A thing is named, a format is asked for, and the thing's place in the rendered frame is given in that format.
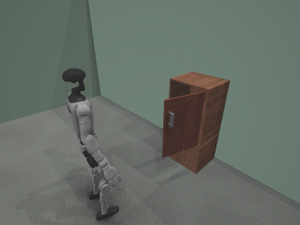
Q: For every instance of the robot left shin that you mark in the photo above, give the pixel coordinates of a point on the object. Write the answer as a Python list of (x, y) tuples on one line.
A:
[(96, 178)]

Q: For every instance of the handle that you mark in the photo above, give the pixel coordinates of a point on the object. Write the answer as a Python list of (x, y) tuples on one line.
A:
[(172, 119)]

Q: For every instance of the right robot upper arm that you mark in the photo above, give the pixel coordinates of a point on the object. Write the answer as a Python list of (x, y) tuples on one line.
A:
[(83, 113)]

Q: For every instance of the right robot thigh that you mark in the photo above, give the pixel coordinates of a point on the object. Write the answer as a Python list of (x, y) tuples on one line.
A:
[(91, 161)]

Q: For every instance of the right robot hand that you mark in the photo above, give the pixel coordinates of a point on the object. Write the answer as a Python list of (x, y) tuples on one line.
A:
[(110, 173)]

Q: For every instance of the right robot forearm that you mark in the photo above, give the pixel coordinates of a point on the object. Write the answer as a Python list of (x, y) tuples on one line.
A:
[(92, 148)]

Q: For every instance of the cupboard door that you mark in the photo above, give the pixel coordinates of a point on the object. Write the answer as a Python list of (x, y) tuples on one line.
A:
[(185, 133)]

